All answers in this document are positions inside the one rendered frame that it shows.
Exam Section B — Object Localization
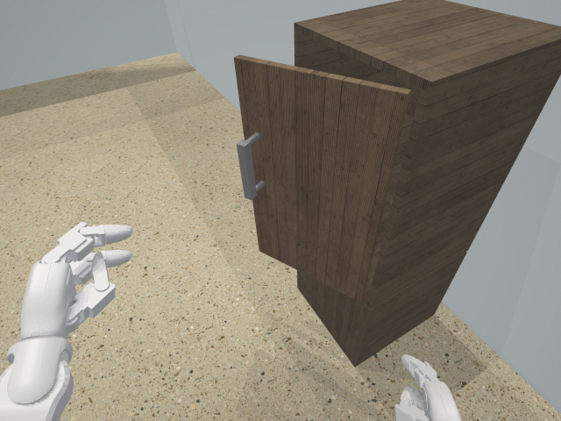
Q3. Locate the left robot forearm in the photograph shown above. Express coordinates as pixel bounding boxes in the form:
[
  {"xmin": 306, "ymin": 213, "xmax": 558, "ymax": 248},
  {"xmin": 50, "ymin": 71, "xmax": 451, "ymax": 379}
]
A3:
[{"xmin": 0, "ymin": 336, "xmax": 74, "ymax": 421}]

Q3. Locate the handle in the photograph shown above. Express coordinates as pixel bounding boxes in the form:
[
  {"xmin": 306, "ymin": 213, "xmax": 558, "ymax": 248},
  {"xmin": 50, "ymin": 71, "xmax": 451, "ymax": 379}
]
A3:
[{"xmin": 237, "ymin": 132, "xmax": 265, "ymax": 200}]

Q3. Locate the right robot hand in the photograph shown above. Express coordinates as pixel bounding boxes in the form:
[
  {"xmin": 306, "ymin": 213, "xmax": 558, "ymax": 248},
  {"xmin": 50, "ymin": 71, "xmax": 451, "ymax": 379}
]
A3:
[{"xmin": 395, "ymin": 354, "xmax": 462, "ymax": 421}]

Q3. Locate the cupboard door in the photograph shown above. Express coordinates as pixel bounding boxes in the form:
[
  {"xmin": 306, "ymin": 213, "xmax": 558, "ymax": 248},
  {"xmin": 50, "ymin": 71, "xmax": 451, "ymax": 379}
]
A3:
[{"xmin": 234, "ymin": 55, "xmax": 411, "ymax": 302}]

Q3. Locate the left robot hand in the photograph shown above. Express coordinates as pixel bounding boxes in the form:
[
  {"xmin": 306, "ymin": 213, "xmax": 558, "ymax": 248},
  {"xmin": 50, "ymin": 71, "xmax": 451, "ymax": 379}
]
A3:
[{"xmin": 20, "ymin": 222, "xmax": 132, "ymax": 341}]

